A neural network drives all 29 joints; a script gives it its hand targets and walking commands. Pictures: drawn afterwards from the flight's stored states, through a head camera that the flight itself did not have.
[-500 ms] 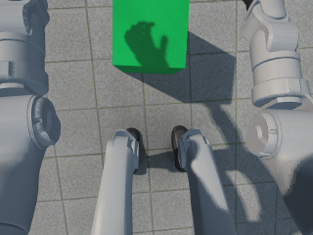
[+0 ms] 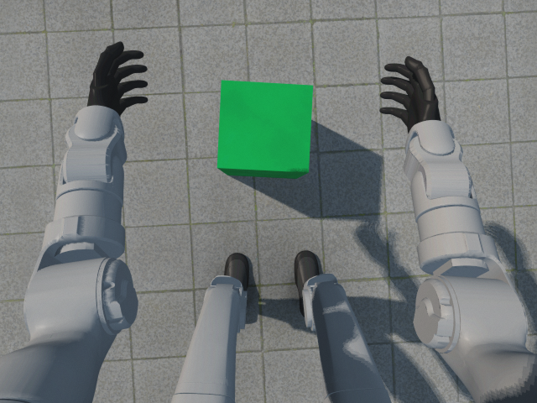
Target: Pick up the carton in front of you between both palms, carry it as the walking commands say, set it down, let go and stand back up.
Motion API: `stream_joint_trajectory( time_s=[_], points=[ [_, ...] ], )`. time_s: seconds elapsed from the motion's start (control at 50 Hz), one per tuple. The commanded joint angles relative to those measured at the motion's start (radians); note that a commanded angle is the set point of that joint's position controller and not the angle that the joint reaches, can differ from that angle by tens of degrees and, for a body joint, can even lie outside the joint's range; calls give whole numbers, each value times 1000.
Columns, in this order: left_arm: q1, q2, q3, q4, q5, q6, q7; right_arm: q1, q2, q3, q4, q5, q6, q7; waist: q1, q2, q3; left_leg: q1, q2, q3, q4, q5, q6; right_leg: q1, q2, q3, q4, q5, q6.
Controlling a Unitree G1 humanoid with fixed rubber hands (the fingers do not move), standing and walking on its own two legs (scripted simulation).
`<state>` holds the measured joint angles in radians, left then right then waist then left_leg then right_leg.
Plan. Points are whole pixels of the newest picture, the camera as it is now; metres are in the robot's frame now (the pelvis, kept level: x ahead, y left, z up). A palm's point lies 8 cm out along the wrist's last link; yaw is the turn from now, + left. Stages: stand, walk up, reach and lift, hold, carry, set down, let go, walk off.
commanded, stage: let go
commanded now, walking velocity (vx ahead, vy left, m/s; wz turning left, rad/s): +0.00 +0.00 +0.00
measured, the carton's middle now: (264, 136) +0.52 +0.01 -0.56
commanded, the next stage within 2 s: stand in 1.14 s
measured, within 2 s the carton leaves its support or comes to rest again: neither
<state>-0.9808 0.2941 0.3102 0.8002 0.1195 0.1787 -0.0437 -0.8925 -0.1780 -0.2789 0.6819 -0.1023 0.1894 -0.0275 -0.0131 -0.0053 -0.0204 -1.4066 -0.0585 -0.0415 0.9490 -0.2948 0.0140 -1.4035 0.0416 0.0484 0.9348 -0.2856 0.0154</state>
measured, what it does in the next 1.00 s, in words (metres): rises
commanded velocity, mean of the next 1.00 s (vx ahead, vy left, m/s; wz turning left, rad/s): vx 0.00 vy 0.00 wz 0.00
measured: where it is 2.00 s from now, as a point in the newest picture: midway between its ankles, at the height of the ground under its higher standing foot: (271, 297)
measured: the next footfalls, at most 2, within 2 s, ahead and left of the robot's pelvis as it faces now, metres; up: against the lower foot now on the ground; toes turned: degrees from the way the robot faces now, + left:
none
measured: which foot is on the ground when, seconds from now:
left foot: down 0.00-1.00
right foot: down 0.00-1.00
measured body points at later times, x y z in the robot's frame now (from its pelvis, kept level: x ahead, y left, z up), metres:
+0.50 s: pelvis +0.05 -0.01 +0.08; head +0.18 -0.01 +0.51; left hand +0.31 +0.22 -0.02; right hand +0.29 -0.24 -0.02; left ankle +0.05 +0.10 -0.65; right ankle +0.05 -0.12 -0.65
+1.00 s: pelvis +0.07 -0.01 +0.09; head +0.08 -0.01 +0.54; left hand +0.24 +0.22 +0.02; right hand +0.24 -0.24 +0.02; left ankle +0.05 +0.10 -0.65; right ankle +0.05 -0.12 -0.65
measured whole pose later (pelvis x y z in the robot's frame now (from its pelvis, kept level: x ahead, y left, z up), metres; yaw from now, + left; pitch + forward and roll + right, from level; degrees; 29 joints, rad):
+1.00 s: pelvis +0.07 -0.01 +0.09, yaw +0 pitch -5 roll +0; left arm 0.22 0.21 0.04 0.42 0.01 0.14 -0.07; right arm 0.22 -0.21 -0.04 0.42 -0.01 0.14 0.07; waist 0.00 0.00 0.11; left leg -0.09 -0.03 -0.05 0.45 -0.28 0.01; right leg -0.09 0.04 0.05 0.45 -0.28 -0.02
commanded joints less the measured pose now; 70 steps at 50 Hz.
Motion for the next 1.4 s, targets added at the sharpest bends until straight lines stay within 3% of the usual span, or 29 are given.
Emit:
stream_joint_trajectory(
  time_s=[0.0, 0.2, 0.44, 0.6, 0.84, 1.06, 1.08, 1.12, 1.14, 1.18, 1.22, 1.38],
  points=[
    [-40, 95, -10, -198, -22, -45, 4, -25, -108, 21, -164, 3, -46, 20, 0, 36, -1031, 755, 9, 11, -67, 581, -36, 560, 23, -53, -57, 443, 12],
    [405, 31, -69, -204, -57, -136, -10, 411, -68, 82, -150, 51, -135, 53, 2, 32, -789, 817, 21, -3, -206, 500, -33, 742, -5, -14, -193, 439, 16],
    [851, 10, -159, -319, -111, -199, -9, 829, -85, 171, -259, 100, -198, 74, 1, 1, -413, 1011, 32, 12, -407, 259, -22, 1053, -19, -11, -389, 283, 12],
    [1098, 2, -214, -410, -111, -186, -5, 1046, -109, 209, -324, 109, -192, 85, 8, 22, -174, 1208, 28, 18, -529, 264, -25, 1212, -12, -21, -506, 268, 5],
    [1150, 8, -243, -466, -115, -75, -29, 1078, -129, 210, -351, 96, -82, 99, 13, -6, 84, 1283, 30, 32, -574, 162, -26, 1279, -11, -28, -560, 162, 0],
    [1163, 8, -235, -478, -101, -51, -28, 1080, -125, 207, -360, 88, -59, 95, 14, 9, 57, 1318, 28, 29, -556, 260, -27, 1333, -8, -24, -539, 261, -2],
    [1225, 13, -231, -416, -121, -83, -7, 1040, -153, 210, -414, 70, -5, 67, 24, -24, 2, 1360, 27, 21, -529, 308, -25, 1325, 14, -27, -511, 253, 3],
    [1202, 12, -244, -439, -120, -93, 6, 1059, -138, 220, -410, 74, 13, 50, 19, -1, 18, 1342, 25, 23, -524, 313, -27, 1301, 12, -29, -505, 233, 4],
    [1144, 145, -208, -330, -79, -115, 42, 1036, -242, 186, -243, 74, -62, 16, 12, 12, 54, 1191, 81, -4, -499, 161, -42, 1196, -59, 14, -509, 157, 18],
    [1155, 142, -213, -312, -75, -137, 54, 1060, -233, 194, -206, 59, -117, 6, 6, 6, 41, 1192, 86, -31, -511, 20, -29, 1155, -78, 52, -533, 48, 1],
    [1145, 129, -221, -286, -74, -151, 54, 1044, -227, 201, -170, 58, -147, 10, 10, 18, 42, 1179, 98, -52, -527, -13, -21, 1150, -79, 60, -535, 4, -8],
    [1147, 161, -230, -188, -85, -176, 57, 1037, -276, 207, -60, 63, -187, 11, 17, 12, -50, 1245, 122, -66, -498, 277, -13, 1227, -95, 62, -490, 274, -18]
  ],
)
